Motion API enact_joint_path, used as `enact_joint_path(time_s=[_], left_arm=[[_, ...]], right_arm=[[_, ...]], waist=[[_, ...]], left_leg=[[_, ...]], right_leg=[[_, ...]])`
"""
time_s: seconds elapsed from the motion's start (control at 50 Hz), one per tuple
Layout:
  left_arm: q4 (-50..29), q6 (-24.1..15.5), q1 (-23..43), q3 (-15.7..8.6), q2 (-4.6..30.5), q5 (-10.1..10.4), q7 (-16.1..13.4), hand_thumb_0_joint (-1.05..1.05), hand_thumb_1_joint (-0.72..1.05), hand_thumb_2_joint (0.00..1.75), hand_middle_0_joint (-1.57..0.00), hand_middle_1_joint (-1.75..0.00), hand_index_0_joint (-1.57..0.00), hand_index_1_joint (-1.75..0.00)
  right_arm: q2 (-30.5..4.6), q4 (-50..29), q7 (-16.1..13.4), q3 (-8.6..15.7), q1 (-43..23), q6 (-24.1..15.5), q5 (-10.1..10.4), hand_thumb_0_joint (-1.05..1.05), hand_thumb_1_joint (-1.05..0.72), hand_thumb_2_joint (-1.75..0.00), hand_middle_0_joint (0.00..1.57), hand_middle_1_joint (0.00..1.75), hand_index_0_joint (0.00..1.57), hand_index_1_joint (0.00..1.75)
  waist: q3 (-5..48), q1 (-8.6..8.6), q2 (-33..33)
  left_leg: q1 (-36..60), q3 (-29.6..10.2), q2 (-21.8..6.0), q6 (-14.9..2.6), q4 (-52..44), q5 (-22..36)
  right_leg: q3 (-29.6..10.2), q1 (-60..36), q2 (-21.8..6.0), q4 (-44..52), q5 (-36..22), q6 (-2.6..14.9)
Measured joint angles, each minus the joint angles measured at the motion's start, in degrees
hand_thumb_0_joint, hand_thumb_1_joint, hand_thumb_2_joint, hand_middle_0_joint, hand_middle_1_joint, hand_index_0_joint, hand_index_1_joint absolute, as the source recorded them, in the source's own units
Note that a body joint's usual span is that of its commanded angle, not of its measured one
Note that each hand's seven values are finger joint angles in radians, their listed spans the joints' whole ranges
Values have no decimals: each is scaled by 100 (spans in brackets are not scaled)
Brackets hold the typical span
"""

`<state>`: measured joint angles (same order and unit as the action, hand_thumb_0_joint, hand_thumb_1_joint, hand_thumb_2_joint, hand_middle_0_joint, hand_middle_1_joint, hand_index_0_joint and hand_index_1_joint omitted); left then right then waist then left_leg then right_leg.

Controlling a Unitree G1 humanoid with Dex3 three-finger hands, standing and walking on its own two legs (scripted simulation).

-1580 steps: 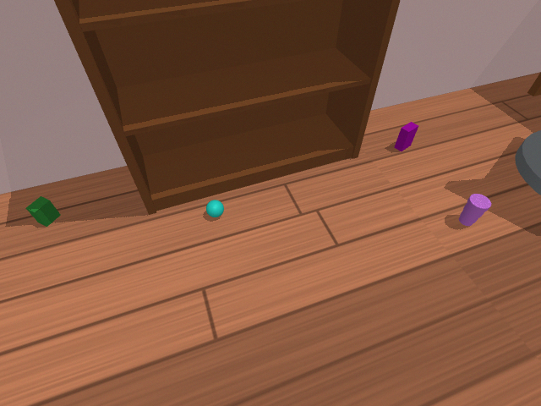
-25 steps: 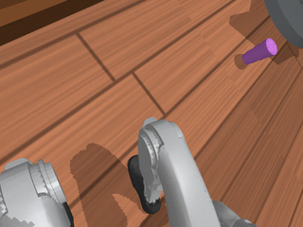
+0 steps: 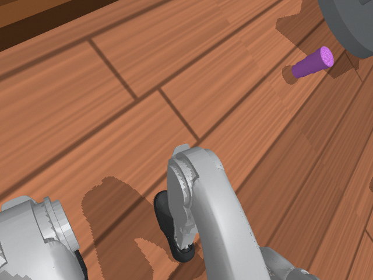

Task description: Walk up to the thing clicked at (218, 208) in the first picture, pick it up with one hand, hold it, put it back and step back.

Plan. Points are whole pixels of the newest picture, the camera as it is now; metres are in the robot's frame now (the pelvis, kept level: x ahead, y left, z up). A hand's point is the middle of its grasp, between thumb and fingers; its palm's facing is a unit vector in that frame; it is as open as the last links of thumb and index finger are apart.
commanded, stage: close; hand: left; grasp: from above
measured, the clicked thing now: out of the picture +0.44 +0.33 -0.25
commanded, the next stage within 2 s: settle in 0.84 s
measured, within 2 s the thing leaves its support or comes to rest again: leaves its support in 1.20 s
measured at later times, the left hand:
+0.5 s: hand out of the picture +0.43 +0.32 -0.24, palm faces -0.43 -0.17 -0.88, open 10.1 cm
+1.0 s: hand out of the picture +0.43 +0.32 -0.24, palm faces -0.44 -0.17 -0.88, open 10.0 cm
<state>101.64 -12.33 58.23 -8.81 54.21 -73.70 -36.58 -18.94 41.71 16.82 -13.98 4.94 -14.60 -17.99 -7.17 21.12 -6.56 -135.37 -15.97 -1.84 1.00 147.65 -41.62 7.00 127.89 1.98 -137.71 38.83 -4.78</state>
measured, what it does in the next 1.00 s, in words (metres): stands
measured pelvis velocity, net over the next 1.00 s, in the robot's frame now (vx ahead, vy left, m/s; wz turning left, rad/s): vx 0.00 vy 0.00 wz -0.01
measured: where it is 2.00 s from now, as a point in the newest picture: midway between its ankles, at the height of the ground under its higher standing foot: (133, 264)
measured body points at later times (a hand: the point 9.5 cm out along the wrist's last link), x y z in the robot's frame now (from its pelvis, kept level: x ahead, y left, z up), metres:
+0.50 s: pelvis +0.00 +0.00 +0.00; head +0.26 +0.13 +0.34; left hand +0.44 +0.33 -0.19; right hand +0.06 -0.25 -0.06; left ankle +0.06 +0.13 -0.26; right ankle +0.11 -0.13 -0.26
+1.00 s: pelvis +0.00 +0.00 +0.00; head +0.26 +0.13 +0.34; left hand +0.45 +0.33 -0.19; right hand +0.06 -0.25 -0.06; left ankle +0.06 +0.13 -0.26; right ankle +0.11 -0.13 -0.26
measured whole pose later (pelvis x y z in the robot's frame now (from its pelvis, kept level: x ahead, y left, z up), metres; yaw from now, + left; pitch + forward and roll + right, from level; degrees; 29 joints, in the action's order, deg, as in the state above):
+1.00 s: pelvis +0.00 +0.00 +0.00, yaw +0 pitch +27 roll -14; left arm 101.9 -12.4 59.7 -6.6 55.8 -72.6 -36.3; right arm -19.3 40.0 16.3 -15.9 4.9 -14.8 -17.9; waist -8.4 21.7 -7.1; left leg -134.9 -16.4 -1.8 1.0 147.3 -41.2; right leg 7.4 127.3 2.2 -137.0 38.2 -5.0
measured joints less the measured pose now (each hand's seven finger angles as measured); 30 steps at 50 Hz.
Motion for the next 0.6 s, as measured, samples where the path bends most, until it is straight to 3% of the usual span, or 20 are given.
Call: enact_joint_path(time_s=[0.24, 0.6], left_arm=[[21, -65, 77, 110, 62, -65, -20, 0, 1, 62, -44, -81, -48, -77], [90, -52, 137, 149, 124, -16, -36, -1, 3, 52, -53, -72, -61, -68]], right_arm=[[0, -40, -9, -63, -27, -26, 6, 0, -90, -90, 20, 30, 20, 30], [-36, -107, -24, -123, -42, -42, 15, 0, -90, -90, 20, 30, 20, 30]], waist=[[-41, 1, -49], [-77, 29, -44]], left_leg=[[-6, -4, 4, -18, 15, 33], [14, -15, -2, -9, -4, 28]], right_leg=[[4, -10, 8, 1, -32, 4], [14, -20, 16, 28, -43, -8]])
